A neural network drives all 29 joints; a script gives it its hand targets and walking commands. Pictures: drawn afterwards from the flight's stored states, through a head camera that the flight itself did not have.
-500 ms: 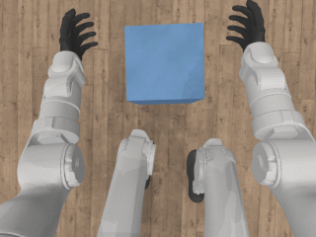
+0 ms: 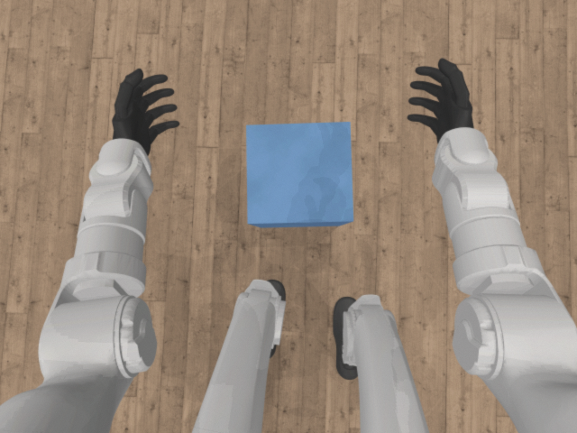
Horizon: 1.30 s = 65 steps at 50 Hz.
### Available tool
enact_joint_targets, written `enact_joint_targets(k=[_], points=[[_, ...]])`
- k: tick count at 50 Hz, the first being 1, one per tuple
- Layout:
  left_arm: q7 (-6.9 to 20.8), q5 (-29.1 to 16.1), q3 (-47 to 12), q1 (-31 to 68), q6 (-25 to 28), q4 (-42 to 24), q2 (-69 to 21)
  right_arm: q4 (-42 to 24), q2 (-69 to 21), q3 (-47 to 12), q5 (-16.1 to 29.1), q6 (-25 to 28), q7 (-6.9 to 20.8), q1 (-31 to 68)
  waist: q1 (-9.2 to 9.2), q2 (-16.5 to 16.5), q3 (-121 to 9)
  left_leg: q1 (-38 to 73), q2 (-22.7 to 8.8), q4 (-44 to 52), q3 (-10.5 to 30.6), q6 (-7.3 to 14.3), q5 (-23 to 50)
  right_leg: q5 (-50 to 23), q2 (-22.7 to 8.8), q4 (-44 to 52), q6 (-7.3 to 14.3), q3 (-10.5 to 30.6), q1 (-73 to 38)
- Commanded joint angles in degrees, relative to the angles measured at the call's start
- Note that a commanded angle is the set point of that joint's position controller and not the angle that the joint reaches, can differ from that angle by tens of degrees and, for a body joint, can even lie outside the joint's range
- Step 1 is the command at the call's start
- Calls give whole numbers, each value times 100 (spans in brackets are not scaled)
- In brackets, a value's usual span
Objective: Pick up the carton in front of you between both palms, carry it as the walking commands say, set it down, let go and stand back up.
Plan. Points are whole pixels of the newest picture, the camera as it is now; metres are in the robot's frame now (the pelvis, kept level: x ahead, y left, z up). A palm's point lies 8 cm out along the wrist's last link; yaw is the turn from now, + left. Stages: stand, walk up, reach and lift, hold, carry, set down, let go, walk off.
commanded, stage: set down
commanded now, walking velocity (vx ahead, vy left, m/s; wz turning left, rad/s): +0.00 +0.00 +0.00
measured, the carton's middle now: (299, 182) +0.47 +0.06 -0.48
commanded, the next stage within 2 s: let go in 0.04 s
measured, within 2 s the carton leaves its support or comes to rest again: neither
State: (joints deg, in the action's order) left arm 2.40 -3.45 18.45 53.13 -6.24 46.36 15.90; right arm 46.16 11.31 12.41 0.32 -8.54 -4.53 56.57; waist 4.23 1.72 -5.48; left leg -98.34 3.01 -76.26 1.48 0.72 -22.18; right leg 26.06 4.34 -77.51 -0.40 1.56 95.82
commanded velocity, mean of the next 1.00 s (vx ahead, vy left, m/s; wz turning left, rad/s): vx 0.00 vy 0.00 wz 0.00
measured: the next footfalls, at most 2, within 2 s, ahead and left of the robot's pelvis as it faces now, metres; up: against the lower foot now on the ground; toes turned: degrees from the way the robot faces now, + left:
none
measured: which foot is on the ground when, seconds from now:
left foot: down 0.00-1.00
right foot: down 0.00-1.00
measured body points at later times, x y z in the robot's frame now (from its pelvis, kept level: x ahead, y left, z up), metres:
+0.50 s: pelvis +0.06 +0.01 +0.12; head +0.26 +0.02 +0.52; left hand +0.37 +0.27 +0.01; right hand +0.40 -0.18 +0.01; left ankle +0.08 +0.10 -0.57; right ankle +0.06 -0.11 -0.57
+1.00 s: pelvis +0.10 -0.02 +0.17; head +0.12 -0.02 +0.62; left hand +0.26 +0.22 +0.10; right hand +0.27 -0.25 +0.10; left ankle +0.09 +0.10 -0.57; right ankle +0.06 -0.11 -0.57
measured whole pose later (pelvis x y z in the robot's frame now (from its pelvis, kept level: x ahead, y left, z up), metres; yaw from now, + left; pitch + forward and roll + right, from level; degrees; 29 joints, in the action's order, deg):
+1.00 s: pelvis +0.10 -0.02 +0.17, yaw +2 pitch +0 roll +1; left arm 4.5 -0.8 2.3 -13.5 -4.1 25.1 12.6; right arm 25.2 12.4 2.1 0.1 -4.0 3.1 -13.3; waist 0.0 0.6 2.6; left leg -10.6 2.0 -24.2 3.5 0.0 -13.5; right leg 16.6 2.9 -25.2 2.3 2.7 8.4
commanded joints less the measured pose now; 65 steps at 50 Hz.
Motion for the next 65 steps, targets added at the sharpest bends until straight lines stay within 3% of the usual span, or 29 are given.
enact_joint_targets(k=[1,7,13,18,30,35,40,49,54,62,63,65], points=[[38,71,130,948,187,-468,680,-516,427,58,-39,177,39,1076,176,-26,-5059,3874,-3,957,-202,-258,2190,-1354,70,1082,-166,-171,-2510],[143,383,99,277,255,-489,615,-570,218,123,-356,214,1,262,92,-19,-5212,4605,-37,1540,-170,-223,2444,-1724,28,1704,-190,-123,-3297],[258,662,-220,-1259,249,-1167,602,-1383,-9,-23,-611,233,-95,-1379,80,-209,-5078,6104,-81,2182,-73,-115,2964,-2040,7,2416,-198,-116,-4030],[297,490,-558,-2143,399,-1658,485,-1977,46,-244,-437,447,8,-2214,32,-327,-4173,7156,-174,2713,206,-101,3201,-1841,-34,3039,-149,-82,-4141],[154,219,-1121,-4962,795,-1927,68,-1801,204,-476,-313,928,377,-4979,-196,-413,-2597,8758,-340,3718,480,-182,4231,-2248,-124,4179,5,18,-5521],[96,199,-1296,-5863,874,-2305,72,-2103,335,-615,-218,1045,480,-5815,-250,-324,-1792,9082,-258,4363,346,-191,3917,-2612,-167,4773,8,88,-6868],[114,194,-1404,-6341,798,-2557,139,-2353,403,-771,-116,994,581,-6440,-371,-51,-799,9098,-138,5000,138,-170,2994,-2801,-247,5311,-53,129,-8037],[210,290,-1425,-6387,201,-2659,250,-2688,506,-946,-8,454,783,-6674,-409,50,675,9446,-30,5335,-66,-120,1583,-1851,-460,5861,-38,147,-8318],[218,416,-1366,-6350,-66,-2671,285,-2727,531,-944,-7,208,821,-6617,-360,-57,990,9657,-10,5246,-110,-127,1449,-1656,-528,5904,11,167,-8294],[220,463,-1371,-6322,-158,-2804,221,-2781,543,-884,-72,103,789,-6691,-420,-5,887,9757,2,5216,-90,-123,1708,-2213,-474,5731,-14,160,-8591],[76,601,-1258,-6020,-460,-3117,469,-2466,643,-794,-18,255,681,-7004,-543,-160,566,9568,91,5073,-100,-131,1594,-2674,-504,5539,-23,198,-8931],[-32,529,-1414,-6223,-591,-3056,367,-2561,543,-916,15,297,616,-6838,-478,13,613,9362,73,5020,-55,-77,1539,-2767,-477,5408,-56,155,-8984]])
